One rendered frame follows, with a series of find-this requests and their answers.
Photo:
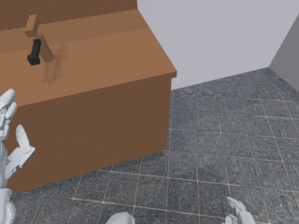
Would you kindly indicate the tap lever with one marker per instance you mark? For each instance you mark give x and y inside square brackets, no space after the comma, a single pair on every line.
[33,58]

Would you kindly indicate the left robot hand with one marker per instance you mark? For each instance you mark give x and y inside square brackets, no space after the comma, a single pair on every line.
[21,155]

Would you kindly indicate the right robot hand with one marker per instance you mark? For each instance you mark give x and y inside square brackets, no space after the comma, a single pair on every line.
[243,216]

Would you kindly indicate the left robot forearm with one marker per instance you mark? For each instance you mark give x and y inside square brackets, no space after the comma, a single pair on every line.
[8,210]

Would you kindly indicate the counter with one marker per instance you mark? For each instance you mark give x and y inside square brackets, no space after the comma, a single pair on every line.
[100,95]

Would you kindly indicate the left robot thigh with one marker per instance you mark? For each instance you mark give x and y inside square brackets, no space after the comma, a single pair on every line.
[121,218]

